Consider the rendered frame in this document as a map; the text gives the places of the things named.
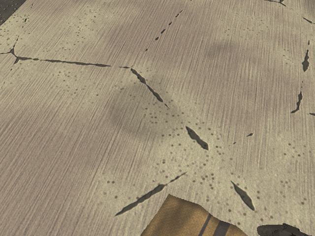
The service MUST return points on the right robot hand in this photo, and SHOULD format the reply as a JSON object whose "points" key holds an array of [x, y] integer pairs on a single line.
{"points": [[279, 230]]}

